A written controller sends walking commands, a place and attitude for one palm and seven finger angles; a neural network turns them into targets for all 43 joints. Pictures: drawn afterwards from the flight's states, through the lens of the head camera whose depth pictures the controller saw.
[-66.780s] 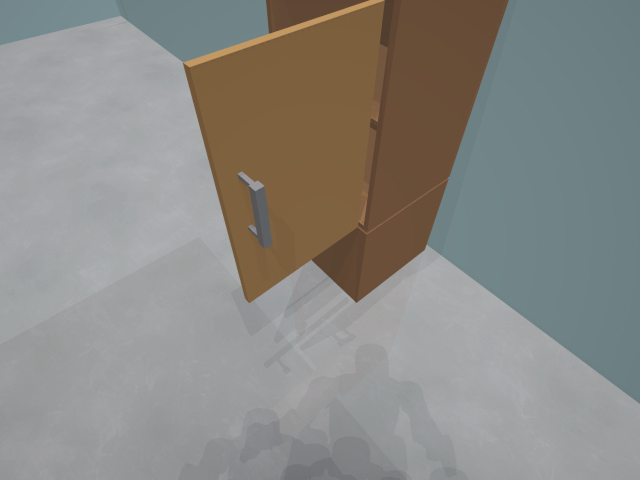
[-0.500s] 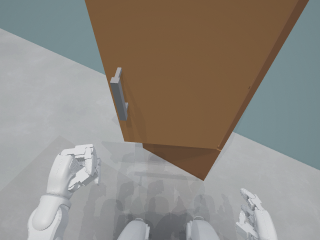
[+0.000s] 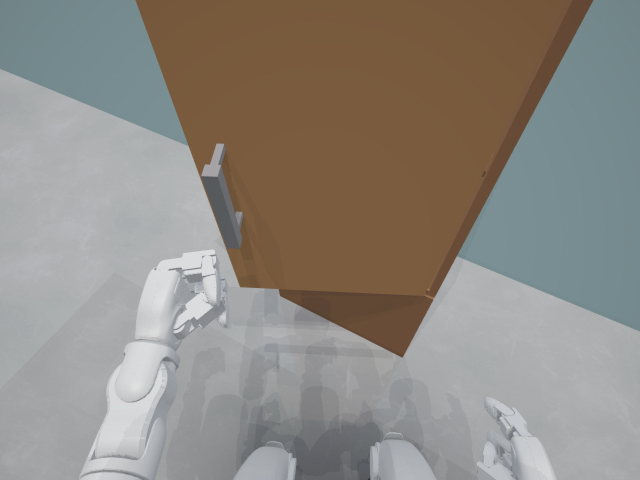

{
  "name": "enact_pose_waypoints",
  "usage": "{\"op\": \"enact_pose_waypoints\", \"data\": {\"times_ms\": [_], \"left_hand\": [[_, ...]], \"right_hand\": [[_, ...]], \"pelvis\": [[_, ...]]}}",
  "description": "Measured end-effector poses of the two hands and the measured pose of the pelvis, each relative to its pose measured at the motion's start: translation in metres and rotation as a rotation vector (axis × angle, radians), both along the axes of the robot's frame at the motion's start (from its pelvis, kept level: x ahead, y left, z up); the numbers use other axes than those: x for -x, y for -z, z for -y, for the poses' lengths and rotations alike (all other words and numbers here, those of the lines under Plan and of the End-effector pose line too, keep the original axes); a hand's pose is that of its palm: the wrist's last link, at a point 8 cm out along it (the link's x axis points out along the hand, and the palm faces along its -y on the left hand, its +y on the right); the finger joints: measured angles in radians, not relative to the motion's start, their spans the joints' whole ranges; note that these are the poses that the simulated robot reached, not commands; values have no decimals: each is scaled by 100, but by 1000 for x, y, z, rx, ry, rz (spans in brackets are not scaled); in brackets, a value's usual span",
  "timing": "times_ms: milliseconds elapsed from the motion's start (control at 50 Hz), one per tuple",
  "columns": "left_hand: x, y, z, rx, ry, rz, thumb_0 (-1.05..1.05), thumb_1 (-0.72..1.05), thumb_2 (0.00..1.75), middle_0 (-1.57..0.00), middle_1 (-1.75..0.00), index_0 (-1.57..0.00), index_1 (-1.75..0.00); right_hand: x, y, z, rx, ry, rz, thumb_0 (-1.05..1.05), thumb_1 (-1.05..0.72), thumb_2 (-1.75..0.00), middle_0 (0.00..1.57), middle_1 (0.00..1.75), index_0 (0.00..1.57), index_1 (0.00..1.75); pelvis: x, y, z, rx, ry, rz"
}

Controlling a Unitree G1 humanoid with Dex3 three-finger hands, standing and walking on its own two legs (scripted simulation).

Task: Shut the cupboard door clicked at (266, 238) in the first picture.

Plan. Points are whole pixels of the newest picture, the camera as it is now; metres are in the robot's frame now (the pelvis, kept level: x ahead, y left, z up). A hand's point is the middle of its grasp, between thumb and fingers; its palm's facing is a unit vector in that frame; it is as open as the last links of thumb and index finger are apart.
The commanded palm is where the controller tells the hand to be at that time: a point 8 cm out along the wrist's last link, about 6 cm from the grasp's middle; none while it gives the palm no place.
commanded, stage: bring the fist close to the handle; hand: left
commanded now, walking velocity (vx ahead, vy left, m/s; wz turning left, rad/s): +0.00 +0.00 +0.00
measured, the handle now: (227, 199) +0.47 +0.15 +0.06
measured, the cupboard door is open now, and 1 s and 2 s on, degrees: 25 25 13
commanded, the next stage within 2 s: push the door shut along its arc in 0.68 s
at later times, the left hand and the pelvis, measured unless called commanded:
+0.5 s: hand (240, 266) +0.36 +0.12 +0.06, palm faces -0.04 -1.00 -0.02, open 3.1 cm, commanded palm +0.33 +0.18 +0.06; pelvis +0.00 -0.01 +0.01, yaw -1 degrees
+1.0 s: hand (244, 258) +0.37 +0.11 +0.06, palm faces -0.10 -0.99 -0.04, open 3.1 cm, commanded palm +0.36 +0.17 +0.06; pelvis -0.01 -0.01 +0.00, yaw +0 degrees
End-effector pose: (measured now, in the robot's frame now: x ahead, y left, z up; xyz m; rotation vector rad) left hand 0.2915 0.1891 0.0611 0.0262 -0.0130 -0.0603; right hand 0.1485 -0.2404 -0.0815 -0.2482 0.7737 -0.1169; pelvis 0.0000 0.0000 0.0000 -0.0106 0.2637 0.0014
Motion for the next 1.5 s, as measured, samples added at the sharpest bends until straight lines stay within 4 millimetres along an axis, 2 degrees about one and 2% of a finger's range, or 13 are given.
{"op": "enact_pose_waypoints", "data": {"times_ms": [200, 380, 560, 740, 880, 1000, 1120, 1500], "left_hand": [[-28, 0, 8, 4, -14, -4, 1, 90, 90, -130, -150, -130, -150], [-51, 0, 18, 6, -9, -6, 1, 90, 90, -130, -150, -130, -150], [-40, -1, 14, 3, -23, -4, 1, 90, 90, -130, -150, -130, -150], [-37, 0, 10, 5, -22, 15, 1, 90, 90, -130, -150, -130, -150], [-42, 0, 14, -1, 7, 9, 1, 90, 90, -131, -150, -130, -150], [-60, -3, 19, -9, 38, 13, 1, 90, 90, -131, -150, -130, -150], [-79, -6, 24, -11, 74, 6, 1, 90, 90, -131, -150, -130, -150], [-129, -5, 29, -24, 150, -27, 1, 90, 90, -131, -150, -130, -150]], "right_hand": [[4, 4, 8, -10, 22, -37, 1, -91, -90, 21, 30, 20, 30], [17, 10, 16, -10, 46, -88, 1, -91, -90, 21, 30, 20, 30], [29, 9, 21, -17, 69, -121, 1, -91, -90, 20, 30, 20, 30], [24, 10, 20, -4, 58, -107, 1, -91, -90, 20, 30, 20, 30], [17, 8, 15, -10, 47, -81, 1, -91, -90, 20, 30, 20, 30], [20, 11, 12, -10, 48, -83, 1, -91, -90, 20, 30, 20, 30], [34, 15, 14, -14, 69, -118, 1, -91, -90, 21, 30, 20, 30], [103, 33, 30, 21, 146, -294, 1, -91, -90, 20, 30, 20, 30]], "pelvis": [[-1, -2, 7, -12, 7, -6], [-1, -3, 11, -18, 13, -13], [-2, -8, 12, -25, 22, -7], [2, -5, 11, -21, 14, -4], [5, -4, 8, -19, 11, -3], [7, -2, 7, -17, 9, -8], [9, -1, 7, -19, 14, -18], [20, 7, 6, -17, 12, -61]]}}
